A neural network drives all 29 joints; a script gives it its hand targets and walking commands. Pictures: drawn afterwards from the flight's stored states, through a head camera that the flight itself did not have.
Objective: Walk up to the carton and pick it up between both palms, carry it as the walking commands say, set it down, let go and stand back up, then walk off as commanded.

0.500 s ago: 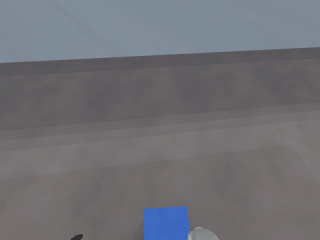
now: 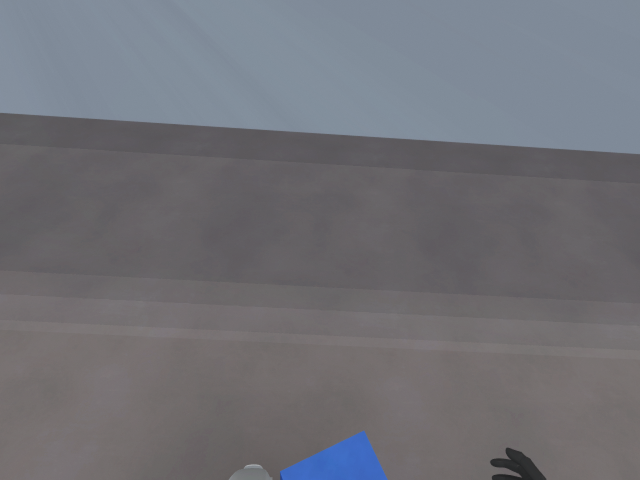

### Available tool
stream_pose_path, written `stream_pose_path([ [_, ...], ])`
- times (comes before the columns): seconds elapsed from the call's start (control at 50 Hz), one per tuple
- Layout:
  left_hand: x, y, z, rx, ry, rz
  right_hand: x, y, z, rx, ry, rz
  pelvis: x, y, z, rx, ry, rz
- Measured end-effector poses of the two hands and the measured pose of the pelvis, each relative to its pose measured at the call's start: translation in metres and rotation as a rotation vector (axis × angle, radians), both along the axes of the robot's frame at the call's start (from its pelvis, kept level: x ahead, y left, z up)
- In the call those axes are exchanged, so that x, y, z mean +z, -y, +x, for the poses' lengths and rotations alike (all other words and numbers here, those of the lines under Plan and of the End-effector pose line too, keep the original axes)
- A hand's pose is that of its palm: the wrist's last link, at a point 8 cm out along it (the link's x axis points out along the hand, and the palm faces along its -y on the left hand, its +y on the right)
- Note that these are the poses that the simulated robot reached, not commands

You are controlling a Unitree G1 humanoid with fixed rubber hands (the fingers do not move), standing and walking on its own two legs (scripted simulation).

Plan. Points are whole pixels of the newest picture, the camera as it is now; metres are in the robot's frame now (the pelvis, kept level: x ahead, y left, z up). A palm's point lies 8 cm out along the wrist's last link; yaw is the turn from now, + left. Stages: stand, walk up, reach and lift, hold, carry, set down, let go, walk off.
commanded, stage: walk off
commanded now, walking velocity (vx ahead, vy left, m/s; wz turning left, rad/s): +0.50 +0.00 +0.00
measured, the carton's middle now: out of the picture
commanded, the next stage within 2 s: stand in 1.26 s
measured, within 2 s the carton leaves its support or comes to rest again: rests again in 1.66 s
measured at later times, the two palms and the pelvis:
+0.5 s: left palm (212, 342) +0.32 +0.21 -0.10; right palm out of the picture +0.18 -0.27 -0.12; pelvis +0.22 -0.02 +0.02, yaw +0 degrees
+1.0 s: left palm (218, 226) +0.56 +0.26 -0.10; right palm (487, 329) +0.40 -0.23 -0.10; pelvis +0.45 +0.01 +0.03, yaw -1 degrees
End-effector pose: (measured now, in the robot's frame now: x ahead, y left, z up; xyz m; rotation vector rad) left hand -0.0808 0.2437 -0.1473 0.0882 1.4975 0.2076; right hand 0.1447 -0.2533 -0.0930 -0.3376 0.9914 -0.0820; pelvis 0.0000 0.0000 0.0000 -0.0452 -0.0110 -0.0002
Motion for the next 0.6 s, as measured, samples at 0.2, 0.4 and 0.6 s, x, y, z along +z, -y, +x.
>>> stream_pose_path([
  [0.2, 0.032, -0.033, 0.222, -0.165, 0.268, 0.067, -0.024, -0.026, -0.023, -0.179, -0.207, 0.082, 0.015, -0.021, 0.089, -0.016, -0.002, 0.034],
  [0.4, 0.056, 0.031, 0.431, -0.327, 0.532, 0.064, -0.036, -0.001, -0.069, -0.363, -0.506, 0.119, 0.009, 0.015, 0.176, -0.022, -0.034, 0.053],
  [0.6, 0.03, 0.016, 0.345, -0.073, 0.183, 0.048, -0.008, 0.023, 0.194, -0.135, -0.169, 0.061, 0.021, 0.019, 0.272, -0.01, -0.033, 0.047],
])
